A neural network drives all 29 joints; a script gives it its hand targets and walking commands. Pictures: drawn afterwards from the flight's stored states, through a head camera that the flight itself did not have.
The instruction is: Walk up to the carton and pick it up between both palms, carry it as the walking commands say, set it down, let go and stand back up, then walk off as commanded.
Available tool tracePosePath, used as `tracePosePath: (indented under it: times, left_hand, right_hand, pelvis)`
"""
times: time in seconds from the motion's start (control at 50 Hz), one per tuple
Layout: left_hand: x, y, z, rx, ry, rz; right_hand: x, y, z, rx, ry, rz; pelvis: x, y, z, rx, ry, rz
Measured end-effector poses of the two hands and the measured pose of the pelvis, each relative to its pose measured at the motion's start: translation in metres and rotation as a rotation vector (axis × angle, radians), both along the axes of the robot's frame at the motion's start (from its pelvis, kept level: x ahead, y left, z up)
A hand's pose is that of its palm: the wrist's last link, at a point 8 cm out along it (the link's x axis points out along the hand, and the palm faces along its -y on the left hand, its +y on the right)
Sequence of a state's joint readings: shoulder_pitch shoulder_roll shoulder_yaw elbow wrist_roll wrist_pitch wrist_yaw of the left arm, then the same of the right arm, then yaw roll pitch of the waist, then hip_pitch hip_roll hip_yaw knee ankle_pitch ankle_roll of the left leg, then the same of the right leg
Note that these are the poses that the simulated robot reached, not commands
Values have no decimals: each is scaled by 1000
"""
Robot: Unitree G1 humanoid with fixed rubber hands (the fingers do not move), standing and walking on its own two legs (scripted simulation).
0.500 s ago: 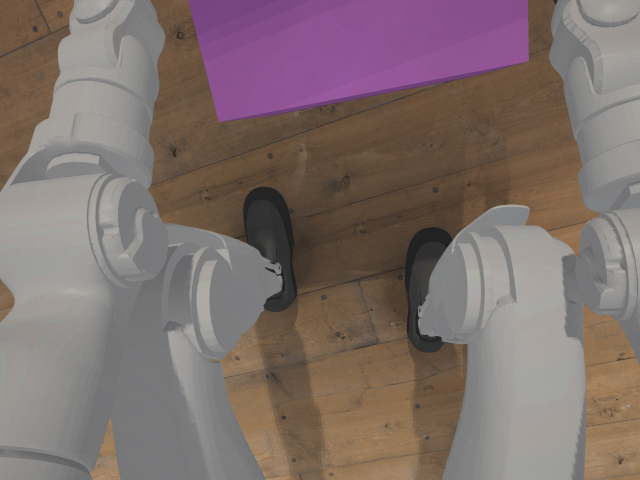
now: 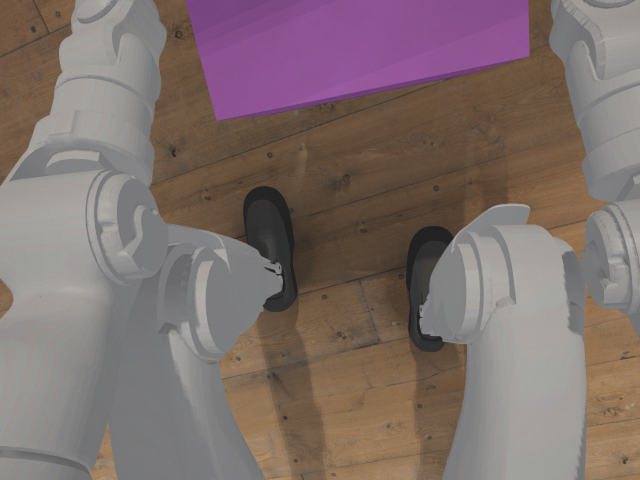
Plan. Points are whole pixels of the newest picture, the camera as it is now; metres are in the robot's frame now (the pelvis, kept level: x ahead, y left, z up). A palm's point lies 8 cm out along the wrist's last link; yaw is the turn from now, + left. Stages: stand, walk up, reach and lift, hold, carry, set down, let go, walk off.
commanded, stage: reach and lift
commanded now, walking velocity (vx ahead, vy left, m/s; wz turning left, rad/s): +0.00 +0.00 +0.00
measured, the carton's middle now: (350, 5) +0.52 +0.00 -0.27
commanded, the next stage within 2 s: none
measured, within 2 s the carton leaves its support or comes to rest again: leaves its support in 1.12 s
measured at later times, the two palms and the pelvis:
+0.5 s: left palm out of the picture +0.54 +0.19 -0.17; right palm out of the picture +0.53 -0.18 -0.19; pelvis +0.00 +0.00 +0.00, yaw +0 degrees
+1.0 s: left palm out of the picture +0.54 +0.19 -0.17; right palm out of the picture +0.53 -0.18 -0.19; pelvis +0.00 +0.00 +0.00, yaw +0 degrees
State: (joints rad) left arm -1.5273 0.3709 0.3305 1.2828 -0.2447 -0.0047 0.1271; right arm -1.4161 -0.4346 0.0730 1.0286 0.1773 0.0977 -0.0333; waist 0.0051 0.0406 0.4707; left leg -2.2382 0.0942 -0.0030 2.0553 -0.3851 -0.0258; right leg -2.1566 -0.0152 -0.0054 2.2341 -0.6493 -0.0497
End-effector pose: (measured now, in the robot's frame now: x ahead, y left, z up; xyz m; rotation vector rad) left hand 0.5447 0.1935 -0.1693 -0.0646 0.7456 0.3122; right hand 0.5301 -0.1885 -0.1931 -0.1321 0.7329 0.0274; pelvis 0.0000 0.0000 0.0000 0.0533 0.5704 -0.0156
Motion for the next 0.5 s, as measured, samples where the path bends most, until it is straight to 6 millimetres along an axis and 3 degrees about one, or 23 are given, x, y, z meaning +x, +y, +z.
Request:
tracePosePath:
  times: [0.5]
  left_hand:
    - [0, -4, 0, 14, -7, -28]
  right_hand:
    - [3, 6, 2, -7, 14, 27]
  pelvis:
    - [0, 0, 0, 0, -1, -2]
